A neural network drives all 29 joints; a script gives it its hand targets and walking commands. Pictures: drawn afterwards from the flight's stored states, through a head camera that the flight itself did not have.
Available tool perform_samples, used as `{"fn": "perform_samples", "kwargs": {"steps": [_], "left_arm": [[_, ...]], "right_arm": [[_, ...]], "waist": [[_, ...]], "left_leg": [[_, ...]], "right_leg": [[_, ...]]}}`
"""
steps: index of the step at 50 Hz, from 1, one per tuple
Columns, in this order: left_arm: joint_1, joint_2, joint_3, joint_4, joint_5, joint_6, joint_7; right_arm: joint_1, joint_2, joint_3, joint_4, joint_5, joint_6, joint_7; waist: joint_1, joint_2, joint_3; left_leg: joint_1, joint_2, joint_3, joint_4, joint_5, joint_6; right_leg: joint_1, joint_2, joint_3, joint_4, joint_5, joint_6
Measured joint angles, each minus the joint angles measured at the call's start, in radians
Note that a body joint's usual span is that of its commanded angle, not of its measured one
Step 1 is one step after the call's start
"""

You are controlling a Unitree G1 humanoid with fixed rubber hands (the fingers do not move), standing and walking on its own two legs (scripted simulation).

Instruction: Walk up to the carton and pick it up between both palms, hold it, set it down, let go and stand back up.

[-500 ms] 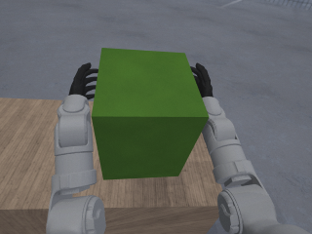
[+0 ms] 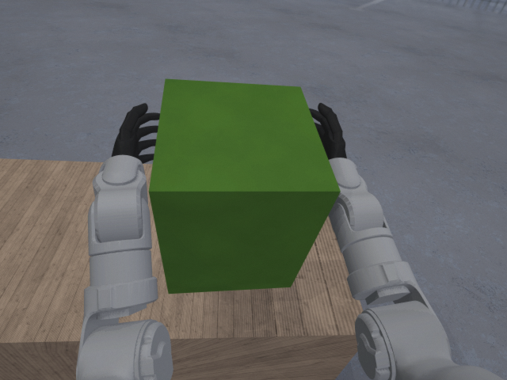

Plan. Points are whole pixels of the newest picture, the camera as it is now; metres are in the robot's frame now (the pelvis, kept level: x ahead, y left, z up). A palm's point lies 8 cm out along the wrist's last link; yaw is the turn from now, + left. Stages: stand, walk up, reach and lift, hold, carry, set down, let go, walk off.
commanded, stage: hold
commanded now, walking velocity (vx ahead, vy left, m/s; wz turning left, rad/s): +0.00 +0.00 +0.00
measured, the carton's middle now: (233, 192) +0.35 +0.01 +0.15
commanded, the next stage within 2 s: none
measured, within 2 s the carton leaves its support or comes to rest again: neither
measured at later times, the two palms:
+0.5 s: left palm (129, 156) +0.36 +0.16 +0.21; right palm (331, 155) +0.36 -0.14 +0.21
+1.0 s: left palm (129, 158) +0.35 +0.16 +0.21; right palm (331, 156) +0.36 -0.14 +0.21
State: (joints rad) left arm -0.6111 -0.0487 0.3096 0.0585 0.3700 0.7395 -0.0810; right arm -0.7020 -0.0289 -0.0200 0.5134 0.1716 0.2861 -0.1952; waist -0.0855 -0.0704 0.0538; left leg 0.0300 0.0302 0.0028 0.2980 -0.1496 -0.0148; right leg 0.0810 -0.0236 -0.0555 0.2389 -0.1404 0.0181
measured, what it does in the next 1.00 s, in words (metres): stands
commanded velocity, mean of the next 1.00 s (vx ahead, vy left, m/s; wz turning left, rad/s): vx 0.00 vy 0.00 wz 0.00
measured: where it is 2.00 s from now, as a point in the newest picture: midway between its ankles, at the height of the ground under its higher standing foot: outside the picture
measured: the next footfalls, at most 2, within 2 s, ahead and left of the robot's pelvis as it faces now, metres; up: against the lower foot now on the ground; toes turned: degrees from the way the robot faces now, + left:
none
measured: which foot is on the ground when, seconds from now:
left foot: down 0.00-1.00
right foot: down 0.00-1.00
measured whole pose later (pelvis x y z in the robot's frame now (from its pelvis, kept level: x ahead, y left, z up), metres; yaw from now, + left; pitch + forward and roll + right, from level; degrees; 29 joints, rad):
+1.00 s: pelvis +0.00 +0.00 +0.00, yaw +0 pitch -10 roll -1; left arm -0.63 -0.05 0.32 0.07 0.37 0.73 -0.08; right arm -0.71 -0.03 -0.03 0.52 0.16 0.28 -0.19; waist -0.08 -0.07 0.05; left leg 0.03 0.03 0.00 0.30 -0.14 -0.01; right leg 0.07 -0.02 -0.06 0.25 -0.14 0.02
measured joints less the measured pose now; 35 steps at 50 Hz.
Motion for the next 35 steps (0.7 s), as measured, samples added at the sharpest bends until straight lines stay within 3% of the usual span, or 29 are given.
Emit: {"fn": "perform_samples", "kwargs": {"steps": [35], "left_arm": [[-0.005,-0.001,0.003,0.008,0.004,0.001,0.000]], "right_arm": [[-0.008,0.002,-0.007,0.015,-0.002,-0.002,0.004]], "waist": [[0.001,-0.001,-0.003]], "left_leg": [[-0.001,0.001,-0.002,0.004,0.001,-0.002]], "right_leg": [[-0.002,0.001,-0.002,0.006,-0.001,-0.002]]}}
